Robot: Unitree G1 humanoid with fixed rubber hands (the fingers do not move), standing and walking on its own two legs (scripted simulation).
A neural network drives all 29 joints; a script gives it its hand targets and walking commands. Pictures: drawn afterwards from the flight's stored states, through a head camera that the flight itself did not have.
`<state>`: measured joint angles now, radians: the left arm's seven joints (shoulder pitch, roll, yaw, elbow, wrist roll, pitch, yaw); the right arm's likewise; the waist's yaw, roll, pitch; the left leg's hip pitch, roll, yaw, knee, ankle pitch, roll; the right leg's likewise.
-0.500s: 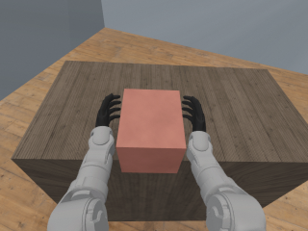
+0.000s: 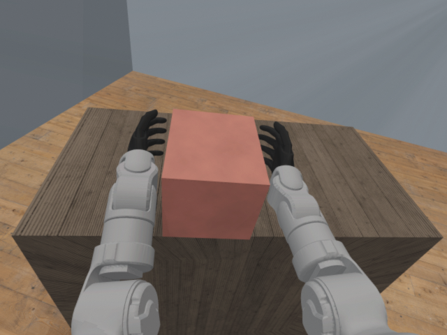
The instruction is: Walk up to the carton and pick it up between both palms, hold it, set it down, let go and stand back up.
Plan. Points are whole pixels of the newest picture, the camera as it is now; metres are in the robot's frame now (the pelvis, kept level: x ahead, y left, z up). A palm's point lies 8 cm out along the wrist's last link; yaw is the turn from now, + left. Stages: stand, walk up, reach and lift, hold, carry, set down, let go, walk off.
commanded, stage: reach and lift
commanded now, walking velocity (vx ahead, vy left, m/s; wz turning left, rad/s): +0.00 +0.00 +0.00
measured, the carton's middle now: (210, 173) +0.40 -0.01 +0.13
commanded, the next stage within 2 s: hold in 1.10 s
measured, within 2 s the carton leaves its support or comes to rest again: neither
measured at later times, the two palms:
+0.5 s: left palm (147, 149) +0.39 +0.11 +0.19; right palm (287, 168) +0.38 -0.14 +0.16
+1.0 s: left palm (140, 146) +0.38 +0.12 +0.20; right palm (285, 165) +0.37 -0.13 +0.18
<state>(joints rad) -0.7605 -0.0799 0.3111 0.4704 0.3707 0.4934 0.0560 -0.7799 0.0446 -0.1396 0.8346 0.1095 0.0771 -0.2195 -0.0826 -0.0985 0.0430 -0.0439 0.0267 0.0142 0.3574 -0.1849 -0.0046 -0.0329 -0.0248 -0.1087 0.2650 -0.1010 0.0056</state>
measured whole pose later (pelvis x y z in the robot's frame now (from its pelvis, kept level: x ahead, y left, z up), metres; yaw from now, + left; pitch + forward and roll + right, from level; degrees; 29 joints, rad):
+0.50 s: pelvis +0.00 -0.01 +0.00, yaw +0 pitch -8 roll -1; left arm -0.73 -0.12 0.31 0.23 0.42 0.69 0.02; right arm -0.73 0.06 -0.11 0.63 0.12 0.23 -0.22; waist -0.10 -0.06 0.09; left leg -0.02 0.03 0.01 0.35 -0.19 -0.01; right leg -0.02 -0.01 -0.11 0.27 -0.11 0.00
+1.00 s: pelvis +0.01 +0.00 +0.00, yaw +1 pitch -12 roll -2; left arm -0.66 -0.12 0.30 0.08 0.44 0.75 -0.05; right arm -0.67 0.04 0.01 0.51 0.20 0.25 -0.28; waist -0.13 -0.07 0.13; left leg 0.07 0.03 -0.01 0.36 -0.22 -0.01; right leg 0.10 -0.01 -0.11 0.24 -0.13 0.00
